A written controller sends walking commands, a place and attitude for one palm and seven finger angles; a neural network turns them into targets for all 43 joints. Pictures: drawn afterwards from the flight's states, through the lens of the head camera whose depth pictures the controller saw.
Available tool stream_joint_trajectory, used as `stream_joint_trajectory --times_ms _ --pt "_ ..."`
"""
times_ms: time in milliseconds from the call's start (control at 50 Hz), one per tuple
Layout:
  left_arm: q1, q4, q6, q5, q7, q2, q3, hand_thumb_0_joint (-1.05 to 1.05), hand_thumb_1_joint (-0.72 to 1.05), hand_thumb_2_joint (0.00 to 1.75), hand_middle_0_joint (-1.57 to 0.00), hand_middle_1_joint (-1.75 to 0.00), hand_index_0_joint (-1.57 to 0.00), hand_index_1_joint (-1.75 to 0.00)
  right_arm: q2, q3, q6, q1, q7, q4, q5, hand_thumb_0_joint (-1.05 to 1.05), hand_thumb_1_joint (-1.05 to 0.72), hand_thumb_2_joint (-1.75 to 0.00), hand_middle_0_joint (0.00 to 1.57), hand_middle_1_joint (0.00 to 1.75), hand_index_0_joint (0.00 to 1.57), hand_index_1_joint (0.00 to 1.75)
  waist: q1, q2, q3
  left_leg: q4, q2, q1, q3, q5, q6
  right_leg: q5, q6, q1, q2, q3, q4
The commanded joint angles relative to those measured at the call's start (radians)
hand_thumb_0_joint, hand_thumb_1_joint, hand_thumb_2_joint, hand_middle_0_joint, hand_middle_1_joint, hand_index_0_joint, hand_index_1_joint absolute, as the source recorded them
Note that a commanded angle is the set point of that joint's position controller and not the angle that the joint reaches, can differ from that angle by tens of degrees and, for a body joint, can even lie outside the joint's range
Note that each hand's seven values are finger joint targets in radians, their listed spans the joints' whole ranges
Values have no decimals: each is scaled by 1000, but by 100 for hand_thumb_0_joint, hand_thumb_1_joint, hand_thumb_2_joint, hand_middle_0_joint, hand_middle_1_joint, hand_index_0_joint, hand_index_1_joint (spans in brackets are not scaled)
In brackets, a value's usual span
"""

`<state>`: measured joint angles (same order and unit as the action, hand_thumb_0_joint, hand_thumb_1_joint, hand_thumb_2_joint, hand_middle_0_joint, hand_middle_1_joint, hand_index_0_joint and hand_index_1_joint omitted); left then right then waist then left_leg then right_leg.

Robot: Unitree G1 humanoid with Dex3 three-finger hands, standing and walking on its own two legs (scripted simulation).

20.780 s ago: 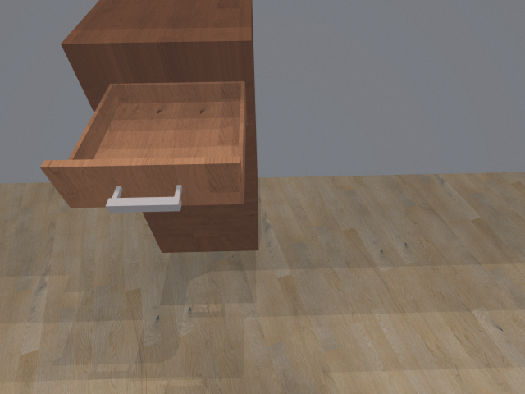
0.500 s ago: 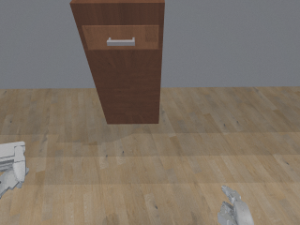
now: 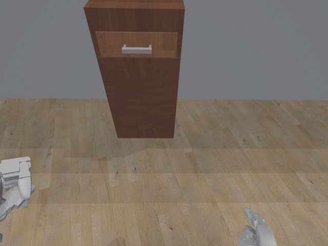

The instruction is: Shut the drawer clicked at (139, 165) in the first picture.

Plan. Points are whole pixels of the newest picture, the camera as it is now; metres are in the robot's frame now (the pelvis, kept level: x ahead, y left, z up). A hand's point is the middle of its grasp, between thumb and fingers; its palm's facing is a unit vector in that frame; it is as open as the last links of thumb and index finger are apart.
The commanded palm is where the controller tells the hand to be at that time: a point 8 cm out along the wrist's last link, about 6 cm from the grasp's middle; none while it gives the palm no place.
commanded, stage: stop stepping back and stand still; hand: left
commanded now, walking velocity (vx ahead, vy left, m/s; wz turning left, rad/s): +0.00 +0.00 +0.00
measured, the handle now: (137, 48) +0.96 +0.18 -0.01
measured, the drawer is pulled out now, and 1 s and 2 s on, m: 0.00 0.00 0.00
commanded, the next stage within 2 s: let the arm hang, fingers relaxed in 0.28 s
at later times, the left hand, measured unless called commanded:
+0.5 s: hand (50, 221) +0.17 +0.27 -0.01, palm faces +0.13 -0.87 -0.47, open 3.1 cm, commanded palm none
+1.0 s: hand out of the picture -0.02 +0.23 -0.16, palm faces +0.00 -0.95 -0.30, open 5.7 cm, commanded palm none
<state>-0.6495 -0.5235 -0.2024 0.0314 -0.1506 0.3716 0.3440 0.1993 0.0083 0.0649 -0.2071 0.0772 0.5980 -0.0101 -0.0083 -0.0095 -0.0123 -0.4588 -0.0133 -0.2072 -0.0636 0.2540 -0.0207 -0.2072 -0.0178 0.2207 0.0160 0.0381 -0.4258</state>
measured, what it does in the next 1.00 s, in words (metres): stands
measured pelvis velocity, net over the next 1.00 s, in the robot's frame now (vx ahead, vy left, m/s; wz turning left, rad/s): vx -0.02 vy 0.00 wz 0.02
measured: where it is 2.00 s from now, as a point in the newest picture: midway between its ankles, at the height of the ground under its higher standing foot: outside the picture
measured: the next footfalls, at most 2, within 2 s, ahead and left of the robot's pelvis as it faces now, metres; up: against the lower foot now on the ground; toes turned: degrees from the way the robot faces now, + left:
none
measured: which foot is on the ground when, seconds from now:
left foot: down 0.00-1.00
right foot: down 0.00-1.00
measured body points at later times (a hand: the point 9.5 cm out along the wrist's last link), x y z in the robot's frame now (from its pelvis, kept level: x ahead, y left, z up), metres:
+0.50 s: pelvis -0.02 +0.02 -0.01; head -0.01 +0.00 +0.44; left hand +0.16 +0.31 +0.02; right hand +0.14 -0.23 -0.12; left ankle -0.01 +0.10 -0.74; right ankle +0.01 -0.11 -0.74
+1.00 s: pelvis -0.02 +0.00 +0.00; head +0.00 +0.00 +0.45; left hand -0.02 +0.28 -0.14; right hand -0.01 -0.25 -0.16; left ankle -0.01 +0.10 -0.74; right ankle +0.01 -0.11 -0.74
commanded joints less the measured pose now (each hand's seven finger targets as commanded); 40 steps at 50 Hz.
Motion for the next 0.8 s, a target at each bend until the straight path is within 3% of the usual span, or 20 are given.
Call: stream_joint_trajectory --times_ms 0,80,340,360,380,400,420,440,480,520,560,640,680,720,780 --pt "54 -223 -62 2 -17 143 107 0 90 90 -140 -160 -140 -160 120 -45 62 101 12 -152 6 0 -90 -90 20 30 20 30 3 -41 67 117 -78 -39 95 -54 -13 96 11 -71 -76 -101 72" --pt "55 -229 -65 -4 -21 141 105 0 90 90 -140 -160 -140 -160 121 -44 73 91 12 -148 7 0 -90 -90 20 30 20 30 6 -62 75 136 -85 -45 105 -58 -15 107 13 -89 -63 -82 48" --pt "23 -184 -70 1 -16 134 113 0 90 90 -140 -160 -140 -160 120 -45 75 92 8 -143 7 0 -90 -90 20 30 20 30 6 -22 56 142 -81 -73 104 -19 -8 94 14 -83 -63 -86 64" --pt "183 641 83 -84 132 57 -240 0 90 90 -140 -160 -140 -160 322 -101 119 127 -94 122 6 0 -90 -90 20 30 20 30 -35 -36 -37 -42 -95 -126 121 -195 -17 209 -8 92 -141 -43 -71" --pt "183 657 161 -64 148 37 -211 0 90 90 -136 -156 -136 -156 256 -94 50 43 -96 99 -5 0 -90 -90 20 30 20 30 -25 -35 53 -25 -96 -64 103 -205 -4 140 -10 91 -133 -87 -40" --pt "186 651 179 -67 150 14 -226 0 90 90 -132 -151 -132 -151 238 -92 38 26 -91 85 0 0 -90 -90 20 30 20 30 -27 -28 56 -31 -104 -40 101 -224 -5 100 -3 110 -117 -73 -45" --pt "216 686 183 -62 149 -5 -228 0 90 90 -128 -147 -128 -147 225 -80 26 17 -90 100 7 0 -90 -90 20 30 20 30 -20 -27 84 -7 -123 -80 145 -172 -28 10 -7 105 -104 -49 -81" --pt "254 730 187 -63 149 1 -237 0 90 90 -124 -143 -124 -143 229 -71 13 28 -89 95 15 0 -90 -90 20 30 20 30 -13 6 68 26 -133 -118 177 -137 -47 -28 -8 91 -85 -46 -105" --pt "309 840 193 -66 147 21 -249 0 90 90 -116 -134 -116 -134 246 -63 -2 50 -84 106 28 0 -90 -90 20 30 20 30 2 124 59 43 -134 -146 195 -127 -60 -8 -13 35 -81 -62 -94" --pt "353 964 195 -68 143 46 -259 0 90 90 -108 -125 -108 -125 248 -63 -18 51 -83 126 32 0 -90 -90 20 30 20 30 8 173 72 23 -99 -114 170 -147 -48 51 -31 10 -106 -103 -60" --pt "392 1077 201 -63 139 51 -277 0 90 90 -100 -117 -100 -117 234 -56 -33 49 -81 160 32 0 -90 -90 20 30 20 30 2 116 60 37 -79 -72 152 -114 -38 38 -39 24 -119 -122 -31" --pt "403 1262 204 -54 137 41 -303 0 90 90 -84 -99 -84 -99 200 -39 -52 48 -78 234 31 0 -90 -90 20 30 20 30 8 -88 18 120 -82 -86 156 52 -29 -83 -29 12 -106 -121 21" --pt "392 1335 201 -51 138 37 -309 0 90 90 -76 -91 -76 -91 190 -37 -56 32 -75 269 30 0 -90 -90 20 30 20 30 9 -136 13 141 -79 -88 155 112 -25 -91 -33 1 -104 -120 40" --pt "380 1397 195 -51 136 29 -305 0 90 90 -68 -82 -68 -82 182 -40 -60 8 -71 299 30 0 -90 -90 20 30 20 30 10 -142 38 134 -81 -67 150 109 -26 -77 -36 -23 -108 -119 66" --pt "391 1463 191 -46 137 30 -310 0 90 90 -56 -69 -56 -69 172 -42 -64 -23 -67 342 27 0 -90 -90 20 30 20 30 6 -93 20 129 -79 -49 142 87 -22 -84 -41 -13 -119 -121 97"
